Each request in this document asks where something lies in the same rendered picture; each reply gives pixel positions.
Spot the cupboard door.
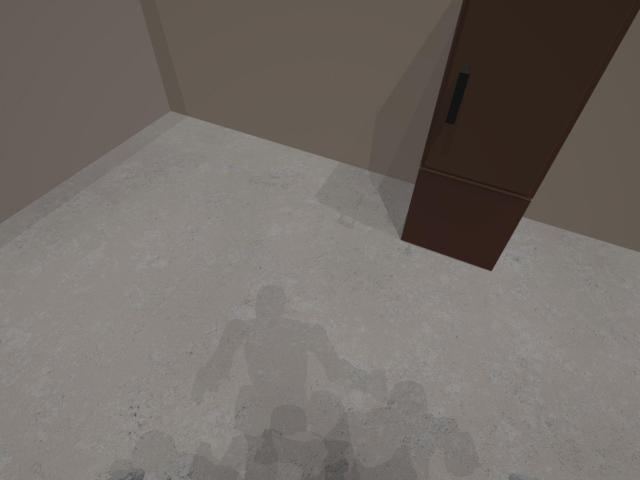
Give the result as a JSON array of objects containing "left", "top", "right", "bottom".
[{"left": 426, "top": 0, "right": 635, "bottom": 195}]

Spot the handle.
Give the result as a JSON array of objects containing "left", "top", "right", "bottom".
[{"left": 445, "top": 64, "right": 471, "bottom": 125}]

